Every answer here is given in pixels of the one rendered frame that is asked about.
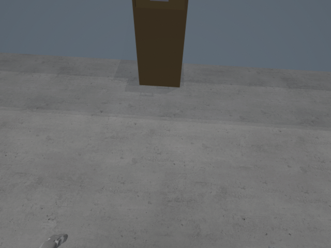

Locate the cabinet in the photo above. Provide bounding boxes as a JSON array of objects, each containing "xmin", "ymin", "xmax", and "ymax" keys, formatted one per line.
[{"xmin": 132, "ymin": 0, "xmax": 188, "ymax": 87}]

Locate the robot left hand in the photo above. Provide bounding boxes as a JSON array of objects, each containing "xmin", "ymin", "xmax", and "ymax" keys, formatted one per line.
[{"xmin": 39, "ymin": 234, "xmax": 68, "ymax": 248}]

